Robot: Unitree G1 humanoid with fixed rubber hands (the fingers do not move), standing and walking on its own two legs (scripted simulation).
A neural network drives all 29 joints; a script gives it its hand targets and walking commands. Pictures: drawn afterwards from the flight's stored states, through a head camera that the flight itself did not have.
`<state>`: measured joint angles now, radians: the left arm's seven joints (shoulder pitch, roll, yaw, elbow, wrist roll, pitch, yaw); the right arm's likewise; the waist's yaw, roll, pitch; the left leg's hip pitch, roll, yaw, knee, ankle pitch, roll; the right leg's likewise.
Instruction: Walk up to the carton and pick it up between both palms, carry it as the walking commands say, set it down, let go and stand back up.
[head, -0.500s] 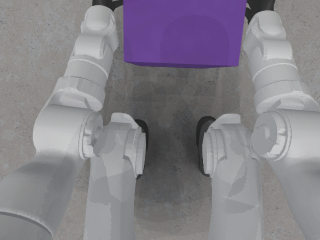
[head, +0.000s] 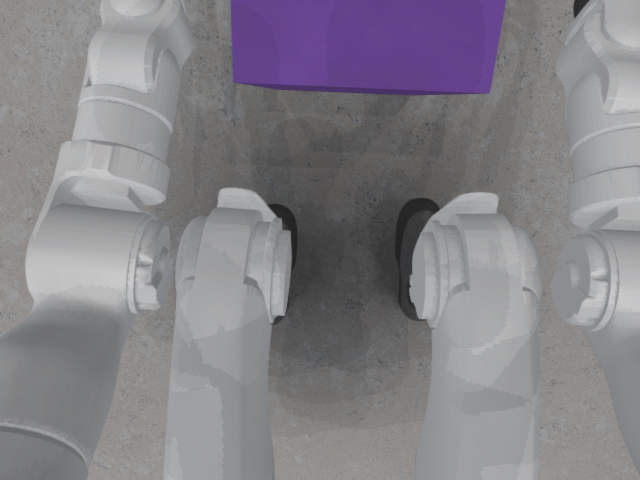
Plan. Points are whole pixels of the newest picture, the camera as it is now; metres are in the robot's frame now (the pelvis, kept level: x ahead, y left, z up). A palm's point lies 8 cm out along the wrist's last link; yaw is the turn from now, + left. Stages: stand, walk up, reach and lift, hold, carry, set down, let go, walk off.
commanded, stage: set down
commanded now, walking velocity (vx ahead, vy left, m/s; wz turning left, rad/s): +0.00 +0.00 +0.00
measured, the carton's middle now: out of the picture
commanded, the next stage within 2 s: let go in 1.18 s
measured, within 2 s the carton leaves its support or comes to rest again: neither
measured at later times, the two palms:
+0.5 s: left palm out of the picture +0.53 +0.18 -0.03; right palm out of the picture +0.52 -0.19 -0.04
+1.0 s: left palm out of the picture +0.53 +0.18 +0.12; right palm out of the picture +0.52 -0.19 +0.11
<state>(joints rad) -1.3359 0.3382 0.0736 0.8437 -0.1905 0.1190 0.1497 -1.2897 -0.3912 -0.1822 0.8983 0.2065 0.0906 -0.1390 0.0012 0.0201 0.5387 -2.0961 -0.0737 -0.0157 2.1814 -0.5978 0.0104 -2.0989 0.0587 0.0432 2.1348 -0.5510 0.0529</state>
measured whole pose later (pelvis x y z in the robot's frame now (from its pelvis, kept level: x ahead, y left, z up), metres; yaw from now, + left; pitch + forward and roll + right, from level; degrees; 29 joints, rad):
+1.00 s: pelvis +0.01 +0.00 +0.23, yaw +0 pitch +21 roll -1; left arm -1.18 0.34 0.09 0.60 -0.20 0.35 0.13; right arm -1.16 -0.32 -0.22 0.65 0.16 0.32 -0.14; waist 0.00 0.02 0.52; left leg -1.32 -0.06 -0.04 1.39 -0.44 0.00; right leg -1.33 0.03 0.06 1.36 -0.40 0.05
